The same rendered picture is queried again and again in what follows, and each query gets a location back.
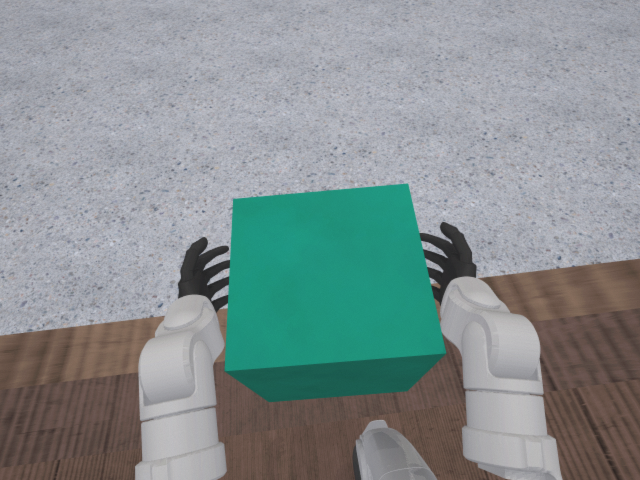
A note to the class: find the carton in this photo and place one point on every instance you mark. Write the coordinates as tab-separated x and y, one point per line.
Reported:
329	295

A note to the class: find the left robot forearm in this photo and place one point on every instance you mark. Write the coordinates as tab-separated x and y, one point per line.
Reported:
176	383

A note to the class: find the left robot hand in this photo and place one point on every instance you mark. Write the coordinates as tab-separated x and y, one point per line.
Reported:
194	278

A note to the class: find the robot right shin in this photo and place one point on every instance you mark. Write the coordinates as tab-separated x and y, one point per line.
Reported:
375	424

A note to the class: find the right robot forearm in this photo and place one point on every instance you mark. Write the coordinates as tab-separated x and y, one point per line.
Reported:
506	432

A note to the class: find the right robot hand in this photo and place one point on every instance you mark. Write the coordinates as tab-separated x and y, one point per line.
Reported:
458	264

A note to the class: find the right robot thigh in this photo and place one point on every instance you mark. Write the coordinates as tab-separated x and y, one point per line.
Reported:
385	454

